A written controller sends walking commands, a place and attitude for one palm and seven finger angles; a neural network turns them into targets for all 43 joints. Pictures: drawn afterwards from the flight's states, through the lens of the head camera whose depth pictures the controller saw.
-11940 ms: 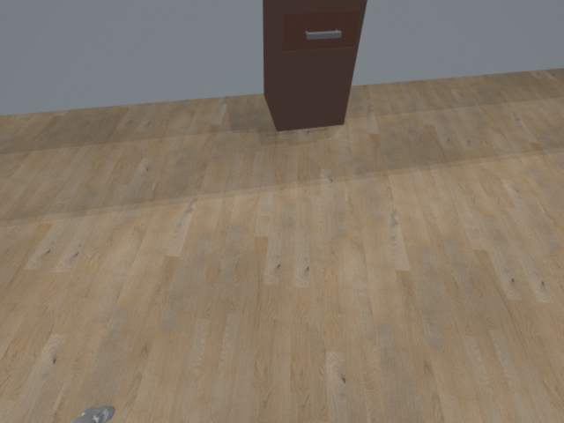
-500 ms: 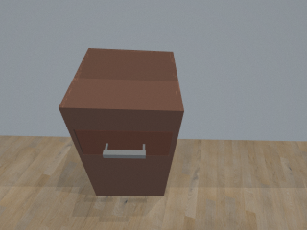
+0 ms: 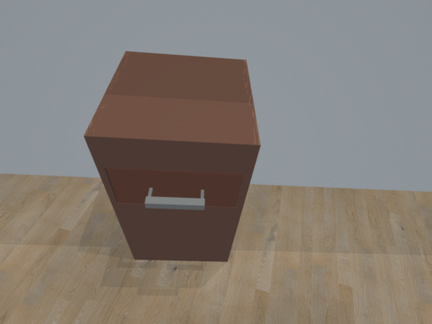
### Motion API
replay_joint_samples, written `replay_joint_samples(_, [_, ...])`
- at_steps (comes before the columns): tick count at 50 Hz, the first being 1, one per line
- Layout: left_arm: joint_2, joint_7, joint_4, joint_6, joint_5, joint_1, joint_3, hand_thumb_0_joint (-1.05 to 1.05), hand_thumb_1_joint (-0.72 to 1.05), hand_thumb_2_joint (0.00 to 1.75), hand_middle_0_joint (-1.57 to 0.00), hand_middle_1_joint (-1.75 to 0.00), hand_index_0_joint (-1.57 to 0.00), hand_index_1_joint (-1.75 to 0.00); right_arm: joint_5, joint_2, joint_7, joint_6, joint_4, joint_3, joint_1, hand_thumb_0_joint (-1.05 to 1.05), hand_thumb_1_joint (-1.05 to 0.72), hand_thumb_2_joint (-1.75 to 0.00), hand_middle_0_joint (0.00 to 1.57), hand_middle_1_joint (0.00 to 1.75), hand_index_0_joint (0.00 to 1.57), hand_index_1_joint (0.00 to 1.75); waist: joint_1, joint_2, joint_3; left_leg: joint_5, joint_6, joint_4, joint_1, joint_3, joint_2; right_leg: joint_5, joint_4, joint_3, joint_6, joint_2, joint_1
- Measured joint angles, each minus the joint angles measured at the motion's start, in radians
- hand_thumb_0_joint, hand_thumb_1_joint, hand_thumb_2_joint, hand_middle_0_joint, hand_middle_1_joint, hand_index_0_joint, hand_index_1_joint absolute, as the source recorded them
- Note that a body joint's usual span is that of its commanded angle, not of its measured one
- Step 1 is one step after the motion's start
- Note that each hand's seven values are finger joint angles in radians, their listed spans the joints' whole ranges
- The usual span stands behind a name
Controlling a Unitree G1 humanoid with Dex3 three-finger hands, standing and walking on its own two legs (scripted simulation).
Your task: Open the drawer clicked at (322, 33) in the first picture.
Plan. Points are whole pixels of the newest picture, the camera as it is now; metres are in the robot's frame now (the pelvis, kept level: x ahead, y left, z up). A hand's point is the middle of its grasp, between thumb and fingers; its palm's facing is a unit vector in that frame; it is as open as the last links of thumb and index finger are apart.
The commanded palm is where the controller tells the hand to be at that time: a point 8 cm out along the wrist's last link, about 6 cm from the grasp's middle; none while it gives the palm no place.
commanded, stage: shuffle to correct the standing spot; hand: left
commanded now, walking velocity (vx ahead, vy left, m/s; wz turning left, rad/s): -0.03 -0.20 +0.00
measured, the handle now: (176, 197) +0.49 +0.13 -0.19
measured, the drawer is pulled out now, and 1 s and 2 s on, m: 0.00 0.00 0.00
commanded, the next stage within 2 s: come to a stop and stand still in 0.16 s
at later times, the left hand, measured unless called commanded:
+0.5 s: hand out of the picture -0.03 +0.07 -0.19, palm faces +0.10 -0.99 -0.12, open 7.3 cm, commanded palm none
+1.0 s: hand out of the picture -0.04 +0.14 -0.18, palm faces +0.10 -0.98 -0.15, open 7.4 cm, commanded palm none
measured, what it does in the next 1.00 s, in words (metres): steps on the spot: right foot, then left foot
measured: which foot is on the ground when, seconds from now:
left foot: down 0.00-0.28, up 0.30-0.52, down 0.54-1.00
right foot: up 0.00-0.16, down 0.18-1.00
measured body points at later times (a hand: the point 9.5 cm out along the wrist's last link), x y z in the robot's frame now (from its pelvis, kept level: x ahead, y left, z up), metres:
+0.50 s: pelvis -0.01 -0.07 +0.00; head -0.02 -0.05 +0.45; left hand -0.03 +0.13 -0.17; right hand -0.01 -0.31 -0.15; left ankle -0.04 +0.01 -0.73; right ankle -0.01 -0.17 -0.74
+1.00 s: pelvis -0.01 -0.02 +0.00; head +0.00 +0.00 +0.45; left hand -0.05 +0.19 -0.17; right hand +0.00 -0.24 -0.15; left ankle -0.03 +0.01 -0.74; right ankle -0.01 -0.17 -0.74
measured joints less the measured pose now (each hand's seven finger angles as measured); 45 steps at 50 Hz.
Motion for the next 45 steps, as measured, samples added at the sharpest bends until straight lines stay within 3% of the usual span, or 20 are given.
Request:
replay_joint_samples(8, [-0.004, -0.008, -0.023, 0.010, 0.001, -0.025, 0.015, 0.00, 0.91, 0.89, -0.19, -0.30, -0.20, -0.30, -0.009, -0.015, 0.004, 0.009, -0.014, -0.020, -0.023, 0.00, -0.90, -0.89, 0.21, 0.30, 0.20, 0.30, -0.009, 0.013, -0.014, -0.015, -0.044, 0.058, -0.036, -0.009, 0.048, 0.031, -0.069, -0.004, -0.002, 0.002, 0.007])
replay_joint_samples(12, [-0.011, -0.009, -0.041, 0.006, 0.002, -0.036, 0.020, 0.00, 0.91, 0.89, -0.19, -0.30, -0.20, -0.30, -0.010, -0.027, 0.007, 0.021, -0.022, -0.032, -0.024, 0.00, -0.90, -0.89, 0.20, 0.30, 0.20, 0.30, -0.013, 0.035, -0.008, -0.044, -0.076, 0.119, -0.068, -0.032, 0.081, 0.170, -0.145, -0.032, 0.001, 0.028, 0.034])
replay_joint_samples(16, [-0.019, 0.000, -0.061, -0.002, 0.000, -0.031, 0.017, 0.00, 0.91, 0.89, -0.19, -0.30, -0.20, -0.30, -0.010, -0.026, 0.006, 0.036, -0.028, -0.033, 0.004, 0.00, -0.90, -0.89, 0.20, 0.30, 0.20, 0.30, -0.014, 0.039, -0.020, -0.199, -0.088, 0.265, -0.123, -0.063, 0.097, 0.160, -0.165, -0.073, -0.027, 0.050, 0.043])
replay_joint_samples(20, [-0.041, 0.007, -0.056, -0.030, -0.010, -0.034, 0.007, 0.01, 0.91, 0.89, -0.19, -0.30, -0.20, -0.30, -0.006, -0.022, 0.014, 0.033, -0.014, -0.025, 0.031, 0.00, -0.91, -0.89, 0.20, 0.30, 0.20, 0.30, -0.008, 0.041, -0.028, -0.241, -0.102, 0.412, -0.127, -0.059, 0.109, 0.175, -0.207, -0.105, -0.044, 0.072, 0.069])
replay_joint_samples(23, [-0.050, 0.012, -0.048, -0.041, -0.003, -0.039, 0.001, 0.01, 0.92, 0.89, -0.20, -0.30, -0.20, -0.30, -0.001, -0.011, 0.017, 0.031, -0.006, -0.018, 0.036, 0.00, -0.91, -0.90, 0.20, 0.30, 0.20, 0.30, 0.002, 0.035, -0.028, -0.270, -0.115, 0.383, -0.081, -0.037, 0.113, 0.179, -0.219, -0.113, -0.049, 0.077, 0.073])
replay_joint_samples(26, [-0.045, 0.011, -0.043, -0.046, -0.006, -0.043, 0.004, 0.02, 0.93, 0.89, -0.20, -0.30, -0.20, -0.30, 0.003, 0.002, 0.015, 0.027, -0.008, -0.010, 0.028, 0.00, -0.91, -0.90, 0.20, 0.30, 0.20, 0.30, 0.010, 0.026, -0.015, -0.253, -0.122, 0.255, -0.015, -0.020, 0.108, 0.173, -0.204, -0.117, -0.045, 0.070, 0.063])
replay_joint_samples(28, [-0.037, 0.011, -0.038, -0.046, -0.012, -0.052, 0.007, 0.02, 0.93, 0.89, -0.20, -0.30, -0.20, -0.30, 0.006, 0.010, 0.012, 0.019, -0.008, -0.005, 0.019, 0.00, -0.91, -0.90, 0.20, 0.30, 0.19, 0.30, 0.011, 0.021, -0.001, -0.179, -0.104, 0.159, 0.026, -0.016, 0.099, 0.160, -0.177, -0.122, -0.036, 0.057, 0.053])
replay_joint_samples(32, [-0.022, 0.013, -0.026, -0.036, -0.018, -0.065, 0.015, 0.02, 0.92, 0.89, -0.20, -0.30, -0.20, -0.30, 0.000, 0.023, 0.007, 0.014, -0.003, 0.007, -0.001, 0.00, -0.92, -0.89, 0.20, 0.30, 0.20, 0.30, 0.027, 0.003, 0.016, -0.157, -0.050, 0.121, 0.053, 0.005, 0.070, 0.164, -0.180, -0.103, -0.012, 0.030, 0.062])
replay_joint_samples(45, [-0.029, 0.012, 0.013, -0.032, -0.012, -0.069, 0.004, 0.01, 0.91, 0.89, -0.19, -0.30, -0.20, -0.30, 0.003, 0.000, 0.005, -0.008, 0.001, 0.019, -0.003, 0.01, -0.92, -0.89, 0.20, 0.30, 0.20, 0.30, 0.020, 0.030, 0.014, -0.123, 0.002, 0.033, 0.100, 0.022, 0.013, 0.180, -0.214, -0.081, 0.032, -0.022, 0.085])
